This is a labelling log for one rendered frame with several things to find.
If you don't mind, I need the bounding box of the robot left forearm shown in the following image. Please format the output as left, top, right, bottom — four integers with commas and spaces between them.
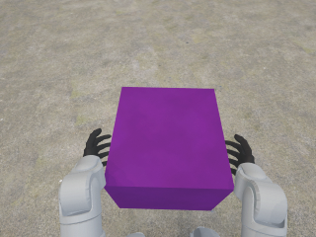
58, 155, 106, 237

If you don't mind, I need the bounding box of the robot right forearm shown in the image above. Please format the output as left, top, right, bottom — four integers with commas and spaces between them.
233, 162, 288, 237

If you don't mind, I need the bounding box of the carton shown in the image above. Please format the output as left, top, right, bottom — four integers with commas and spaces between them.
104, 87, 234, 211

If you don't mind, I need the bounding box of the robot left hand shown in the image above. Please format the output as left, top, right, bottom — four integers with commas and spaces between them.
83, 128, 112, 167

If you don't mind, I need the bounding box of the robot right thigh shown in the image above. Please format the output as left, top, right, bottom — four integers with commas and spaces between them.
189, 227, 220, 237

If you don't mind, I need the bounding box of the robot right hand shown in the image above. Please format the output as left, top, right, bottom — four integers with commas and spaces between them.
225, 134, 255, 176

